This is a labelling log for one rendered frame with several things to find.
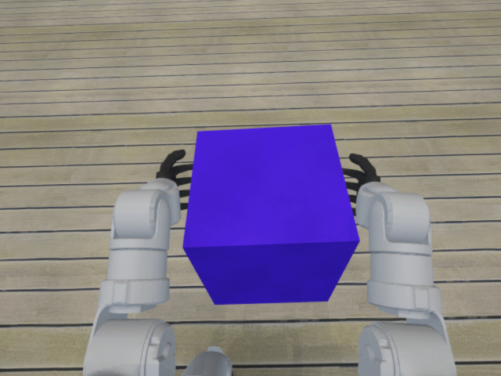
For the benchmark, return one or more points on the left robot thigh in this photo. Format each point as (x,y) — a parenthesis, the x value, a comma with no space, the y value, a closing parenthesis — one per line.
(209,364)

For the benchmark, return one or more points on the robot left shin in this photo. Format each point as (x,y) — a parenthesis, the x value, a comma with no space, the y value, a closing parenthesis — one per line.
(215,349)

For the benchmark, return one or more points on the carton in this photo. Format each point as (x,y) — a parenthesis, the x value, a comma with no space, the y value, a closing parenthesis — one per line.
(269,219)

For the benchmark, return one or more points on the robot right upper arm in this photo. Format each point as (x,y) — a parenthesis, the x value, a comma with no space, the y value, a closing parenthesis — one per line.
(398,349)

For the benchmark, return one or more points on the robot left upper arm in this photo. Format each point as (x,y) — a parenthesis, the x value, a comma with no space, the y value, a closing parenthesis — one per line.
(132,347)

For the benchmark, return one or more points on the robot right forearm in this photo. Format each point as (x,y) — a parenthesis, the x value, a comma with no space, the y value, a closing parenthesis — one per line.
(402,282)

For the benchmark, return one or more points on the robot left forearm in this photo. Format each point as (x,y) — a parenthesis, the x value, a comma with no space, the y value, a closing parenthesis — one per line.
(139,238)

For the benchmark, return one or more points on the robot left hand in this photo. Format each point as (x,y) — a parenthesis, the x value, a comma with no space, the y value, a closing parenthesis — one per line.
(169,172)

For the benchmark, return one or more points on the robot right hand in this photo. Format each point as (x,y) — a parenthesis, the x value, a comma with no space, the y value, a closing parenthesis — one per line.
(363,178)

